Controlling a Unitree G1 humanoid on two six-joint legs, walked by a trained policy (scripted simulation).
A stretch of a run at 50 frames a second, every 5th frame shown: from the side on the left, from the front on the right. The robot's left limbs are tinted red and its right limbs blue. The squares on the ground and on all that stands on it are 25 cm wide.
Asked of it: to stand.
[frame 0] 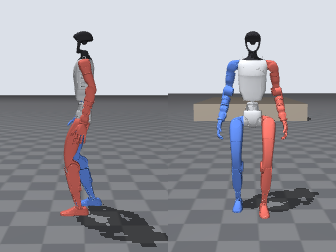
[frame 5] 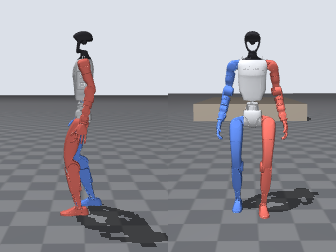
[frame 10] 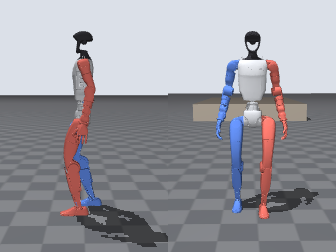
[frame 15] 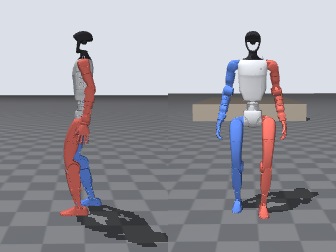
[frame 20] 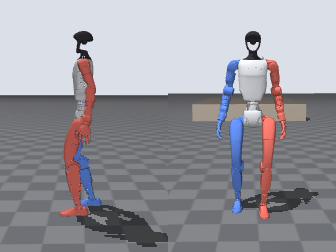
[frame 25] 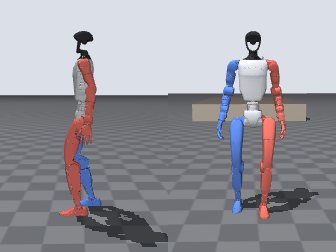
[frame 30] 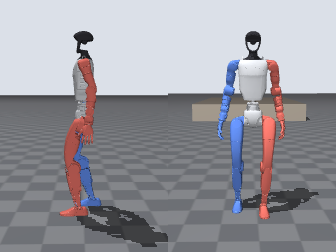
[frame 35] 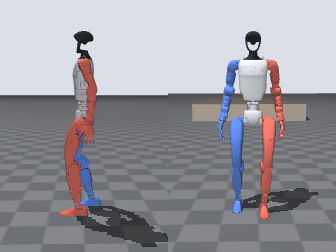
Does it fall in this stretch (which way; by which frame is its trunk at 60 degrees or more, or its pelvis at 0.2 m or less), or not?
no
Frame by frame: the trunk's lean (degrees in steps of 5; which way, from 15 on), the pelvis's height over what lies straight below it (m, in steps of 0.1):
0: 0, 0.8
5: 0, 0.8
10: 0, 0.8
15: 0, 0.8
20: 0, 0.8
25: 0, 0.8
30: 0, 0.8
35: 0, 0.8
